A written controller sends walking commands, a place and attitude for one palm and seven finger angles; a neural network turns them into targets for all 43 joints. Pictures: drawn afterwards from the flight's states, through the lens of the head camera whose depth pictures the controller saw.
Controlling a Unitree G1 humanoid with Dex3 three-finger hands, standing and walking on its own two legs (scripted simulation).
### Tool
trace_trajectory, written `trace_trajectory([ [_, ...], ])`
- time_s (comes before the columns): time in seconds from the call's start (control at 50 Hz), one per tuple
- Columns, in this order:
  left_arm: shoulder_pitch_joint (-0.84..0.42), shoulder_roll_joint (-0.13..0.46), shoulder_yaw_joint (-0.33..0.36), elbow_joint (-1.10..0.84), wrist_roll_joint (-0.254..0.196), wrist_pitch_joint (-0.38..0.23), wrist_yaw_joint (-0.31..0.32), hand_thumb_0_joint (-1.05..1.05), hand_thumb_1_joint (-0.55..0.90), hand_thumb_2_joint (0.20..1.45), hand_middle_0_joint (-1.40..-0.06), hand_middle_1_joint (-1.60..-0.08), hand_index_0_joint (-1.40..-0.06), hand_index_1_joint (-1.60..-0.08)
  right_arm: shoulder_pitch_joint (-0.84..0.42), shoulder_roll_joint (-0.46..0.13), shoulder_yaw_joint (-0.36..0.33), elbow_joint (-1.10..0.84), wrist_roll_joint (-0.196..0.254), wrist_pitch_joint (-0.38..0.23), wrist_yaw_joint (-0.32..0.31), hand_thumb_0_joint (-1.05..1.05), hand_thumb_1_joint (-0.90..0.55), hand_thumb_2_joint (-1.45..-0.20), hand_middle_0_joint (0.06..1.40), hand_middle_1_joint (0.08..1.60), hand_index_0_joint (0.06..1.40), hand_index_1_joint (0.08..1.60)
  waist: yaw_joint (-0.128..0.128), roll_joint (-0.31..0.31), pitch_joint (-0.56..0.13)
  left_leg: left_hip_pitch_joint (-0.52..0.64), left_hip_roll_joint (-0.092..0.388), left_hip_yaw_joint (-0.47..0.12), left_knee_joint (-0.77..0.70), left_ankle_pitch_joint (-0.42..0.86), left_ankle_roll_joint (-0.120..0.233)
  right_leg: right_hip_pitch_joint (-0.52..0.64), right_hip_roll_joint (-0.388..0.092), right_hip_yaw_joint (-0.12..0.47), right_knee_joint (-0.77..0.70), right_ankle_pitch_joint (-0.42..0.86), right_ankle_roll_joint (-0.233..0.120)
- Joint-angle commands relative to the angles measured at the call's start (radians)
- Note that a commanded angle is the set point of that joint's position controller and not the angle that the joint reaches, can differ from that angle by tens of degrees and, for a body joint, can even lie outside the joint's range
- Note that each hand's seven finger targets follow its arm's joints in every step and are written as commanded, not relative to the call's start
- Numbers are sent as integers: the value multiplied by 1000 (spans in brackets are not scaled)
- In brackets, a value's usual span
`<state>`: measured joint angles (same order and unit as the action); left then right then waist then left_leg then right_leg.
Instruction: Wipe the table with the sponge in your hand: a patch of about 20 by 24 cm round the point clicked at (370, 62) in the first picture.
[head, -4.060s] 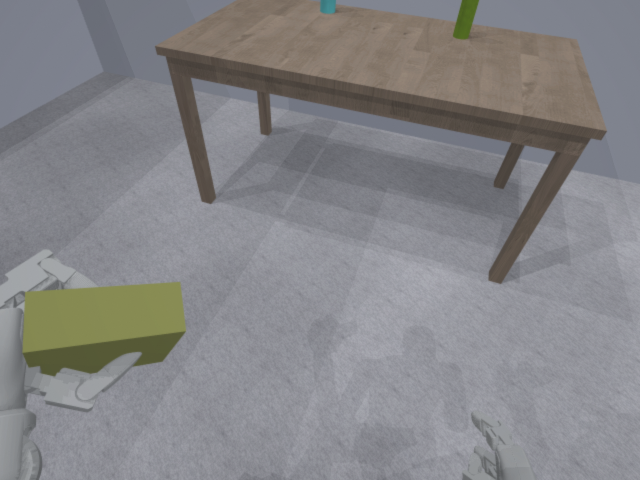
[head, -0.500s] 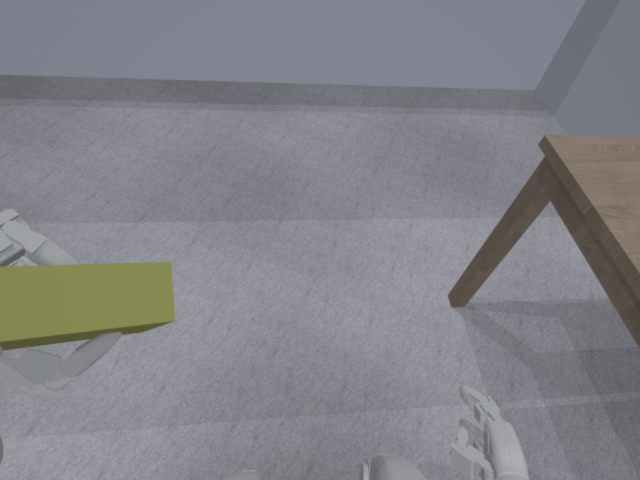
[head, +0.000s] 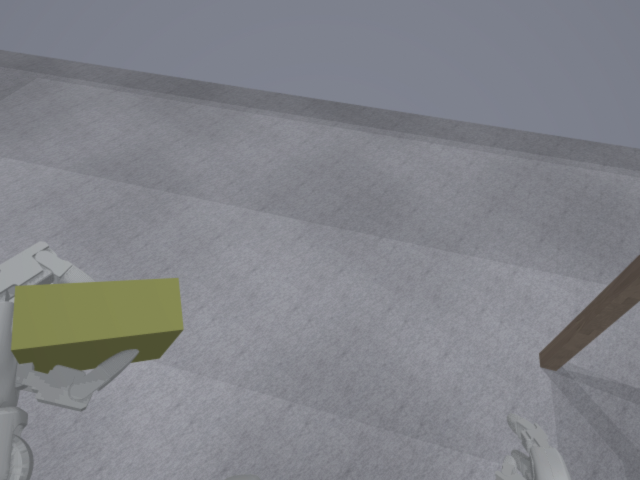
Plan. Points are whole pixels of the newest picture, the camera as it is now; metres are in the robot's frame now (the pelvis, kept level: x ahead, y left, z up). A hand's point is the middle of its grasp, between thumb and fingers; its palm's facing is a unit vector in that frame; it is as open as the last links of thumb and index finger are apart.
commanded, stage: walk to a spot facing it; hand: left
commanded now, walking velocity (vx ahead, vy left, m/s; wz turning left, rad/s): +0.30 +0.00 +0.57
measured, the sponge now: (124, 326) +0.23 +0.20 +0.15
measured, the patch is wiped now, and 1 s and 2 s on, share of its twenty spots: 0.00 0.00 0.00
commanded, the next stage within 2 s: turn to face it in 0.84 s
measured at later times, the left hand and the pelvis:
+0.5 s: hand out of the picture +0.18 +0.29 +0.17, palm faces +0.58 -0.68 -0.44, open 9.0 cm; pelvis +0.02 +0.01 -0.02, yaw +10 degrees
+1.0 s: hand out of the picture +0.26 +0.33 +0.17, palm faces +0.61 -0.69 -0.39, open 9.0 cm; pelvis +0.11 +0.04 -0.01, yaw +15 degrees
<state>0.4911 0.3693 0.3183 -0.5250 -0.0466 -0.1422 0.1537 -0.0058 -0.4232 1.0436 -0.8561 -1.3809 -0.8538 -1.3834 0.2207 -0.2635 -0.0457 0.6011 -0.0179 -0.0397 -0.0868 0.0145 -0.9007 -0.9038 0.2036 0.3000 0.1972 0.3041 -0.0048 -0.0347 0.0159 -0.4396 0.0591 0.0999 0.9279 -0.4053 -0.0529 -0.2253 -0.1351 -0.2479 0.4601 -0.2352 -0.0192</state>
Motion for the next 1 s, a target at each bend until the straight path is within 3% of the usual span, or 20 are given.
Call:
trace_trajectory([
  [0.0,-33,173,173,-255,-9,-67,51,0,100,1300,-1200,-1600,-1200,-1600,-108,-32,-5,-195,-2,-60,2,0,-900,-900,200,300,200,300,62,-163,-126,-24,-2,57,-237,-89,29,182,-275,233,-122,80,-112],
  [0.06,-94,148,140,-283,-16,-67,59,0,100,1300,-1200,-1600,-1200,-1600,-52,-39,-7,-189,0,-65,-3,0,-900,-900,200,300,200,300,-1,-49,-168,243,-52,94,-491,44,56,56,-202,133,122,-20,-31],
  [0.08,-122,135,121,-305,-17,-80,57,0,100,1300,-1200,-1600,-1200,-1600,-33,-64,-15,-191,7,-70,-6,0,-900,-900,200,300,200,300,-27,146,-172,413,47,-76,-562,96,123,-136,-113,69,389,-37,25],
  [0.1,-133,120,101,-327,-12,-109,52,0,100,1300,-1200,-1600,-1200,-1600,-54,-91,-19,-194,8,-84,2,0,-900,-900,200,300,200,300,-23,455,-129,543,320,-483,-613,443,258,-444,51,41,670,-382,93],
  [0.12,-186,165,118,-297,25,-142,43,0,100,1300,-1200,-1600,-1200,-1600,-39,-66,-14,-166,13,-98,16,0,-900,-900,200,300,200,300,-20,383,-115,534,401,-628,-622,498,321,-544,23,153,812,-396,62],
  [0.16,-157,192,151,-267,40,-136,21,0,100,1300,-1200,-1600,-1200,-1600,-74,-78,-28,-145,28,-99,33,0,-900,-900,200,300,200,300,-9,279,-57,381,345,-530,-618,299,334,-579,-25,240,870,-276,74],
  [0.22,-171,160,123,-324,33,-139,12,0,100,1300,-1200,-1600,-1200,-1600,-86,-52,-15,-129,35,-118,38,0,-900,-900,200,300,200,300,10,286,-21,230,218,-279,-660,157,255,-442,-14,169,728,-132,84],
  [0.42,-182,118,87,-70,27,-90,3,0,100,1300,-1200,-1600,-1200,-1600,-105,-25,21,-87,20,-97,11,0,-900,-900,200,300,200,300,20,137,-66,84,131,-125,-434,-55,153,117,107,66,4,-110,64],
  [0.44,-214,142,92,-91,34,-87,7,0,100,1300,-1200,-1600,-1200,-1600,-105,-14,22,-88,22,-89,12,0,-900,-900,200,300,200,300,19,3,-90,-37,79,-82,-204,-72,127,213,-14,236,-87,-192,5],
  [0.46,-220,205,132,-87,38,-82,13,0,100,1300,-1200,-1600,-1200,-1600,-107,4,25,-98,22,-82,14,0,-900,-900,200,300,200,300,23,-269,-95,-245,-44,-8,104,-160,75,300,-250,638,-207,-252,-115],
  [0.48,-260,223,154,-109,20,-86,14,0,100,1300,-1200,-1600,-1200,-1600,-139,-39,8,-109,18,-93,18,0,-900,-900,200,300,200,300,37,-296,-88,-264,-43,-109,283,-129,57,206,-342,786,-295,-391,-147],
  [0.54,-195,201,147,-180,17,-116,1,0,100,1300,-1200,-1600,-1200,-1600,-165,-29,18,-101,23,-67,26,0,-900,-900,200,300,200,300,23,-72,-5,-234,41,-119,324,10,28,51,-292,529,-280,-339,-154],
  [0.58,-136,207,174,-214,20,-124,11,0,100,1300,-1200,-1600,-1200,-1600,-159,-26,20,-107,21,-59,24,0,-900,-900,200,300,200,300,16,-59,-40,-141,50,-72,157,34,26,33,-244,342,-236,-118,-131],
  [0.68,-15,192,202,-245,8,-118,46,0,100,1300,-1200,-1600,-1200,-1600,-121,-18,2,-158,17,-62,18,0,-900,-900,200,300,200,300,42,-98,-100,-1,6,60,-223,54,42,121,-210,249,-161,31,-128],
  [0.76,-63,165,169,-252,8,-118,61,0,100,1300,-1200,-1600,-1200,-1600,-70,-36,-17,-162,17,-63,2,0,-900,-900,200,300,200,300,7,-34,-118,239,-24,98,-459,181,50,63,-132,164,23,-6,-57],
  [0.78,-81,160,160,-256,12,-127,60,0,100,1300,-1200,-1600,-1200,-1600,-54,-52,-25,-164,22,-64,-5,0,-900,-900,200,300,200,300,-6,67,-129,346,18,28,-496,196,79,-20,-93,140,166,1,-24],
  [0.82,-133,146,126,-261,19,-151,51,0,100,1300,-1200,-1600,-1200,-1600,-69,-76,-27,-173,29,-72,4,0,-900,-900,200,300,200,300,-6,390,-120,475,348,-502,-620,398,248,-336,78,119,586,-401,43],
  [0.84,-122,198,168,-215,33,-155,46,0,100,1300,-1200,-1600,-1200,-1600,-78,-60,-14,-153,19,-80,8,0,-900,-900,200,300,200,300,-9,349,-98,426,398,-579,-653,352,296,-399,47,202,704,-376,35],
  [0.88,-121,192,157,-280,33,-152,33,0,100,1300,-1200,-1600,-1200,-1600,-77,-59,-24,-137,30,-85,20,0,-900,-900,200,300,200,300,-9,253,-89,440,346,-444,-611,411,294,-474,16,225,743,-276,49],
  [0.98,-24,152,143,-310,25,-140,19,0,100,1300,-1200,-1600,-1200,-1600,-75,-46,-5,-133,20,-106,34,0,-900,-900,200,300,200,300,3,282,-113,336,249,-112,-611,560,189,-303,52,134,476,-107,58],
])
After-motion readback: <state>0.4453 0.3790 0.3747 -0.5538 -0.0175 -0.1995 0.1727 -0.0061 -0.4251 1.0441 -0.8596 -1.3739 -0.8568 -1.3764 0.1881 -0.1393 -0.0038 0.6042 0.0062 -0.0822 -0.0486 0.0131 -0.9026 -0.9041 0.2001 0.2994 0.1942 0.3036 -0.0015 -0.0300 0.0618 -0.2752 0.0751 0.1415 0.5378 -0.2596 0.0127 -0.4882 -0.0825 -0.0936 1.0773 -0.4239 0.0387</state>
